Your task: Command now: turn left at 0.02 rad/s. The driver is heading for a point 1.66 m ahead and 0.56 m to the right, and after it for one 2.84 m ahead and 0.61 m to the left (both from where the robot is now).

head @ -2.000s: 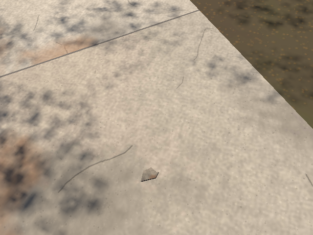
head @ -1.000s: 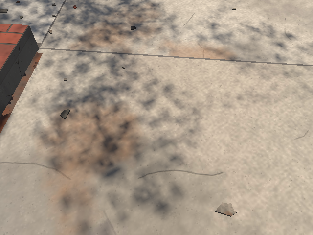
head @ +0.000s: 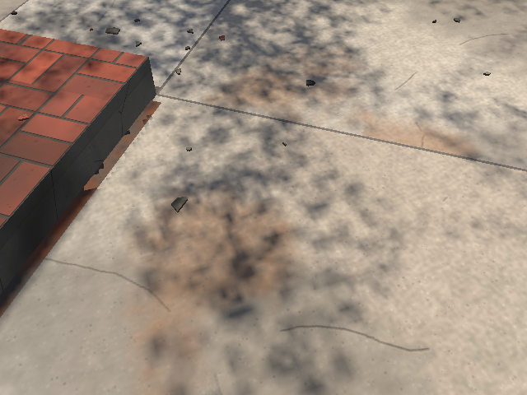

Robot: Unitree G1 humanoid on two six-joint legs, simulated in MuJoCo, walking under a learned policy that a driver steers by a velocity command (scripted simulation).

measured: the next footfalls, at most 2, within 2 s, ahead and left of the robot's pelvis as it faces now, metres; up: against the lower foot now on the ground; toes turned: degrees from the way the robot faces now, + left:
left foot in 0.98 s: +0.12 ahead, +0.14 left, +0.00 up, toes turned +1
right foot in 1.32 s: +0.25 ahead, -0.08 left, +0.00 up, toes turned -3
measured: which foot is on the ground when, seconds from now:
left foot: down 0.00-0.70, up 0.72-0.96, down 0.98-1.00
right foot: down 0.00-0.98, up 1.00-1.00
